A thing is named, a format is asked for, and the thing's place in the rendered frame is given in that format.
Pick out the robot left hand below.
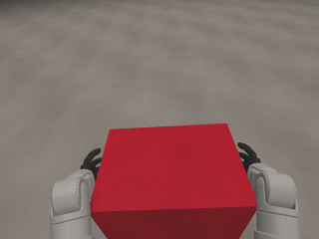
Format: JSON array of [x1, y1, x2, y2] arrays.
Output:
[[80, 148, 102, 182]]

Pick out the right robot forearm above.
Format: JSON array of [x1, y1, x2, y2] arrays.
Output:
[[247, 162, 301, 239]]

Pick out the robot right hand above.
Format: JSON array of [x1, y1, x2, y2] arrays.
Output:
[[237, 142, 261, 174]]

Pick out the carton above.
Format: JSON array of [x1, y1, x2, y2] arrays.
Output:
[[90, 123, 257, 239]]

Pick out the left robot forearm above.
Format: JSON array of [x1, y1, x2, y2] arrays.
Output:
[[50, 169, 96, 239]]

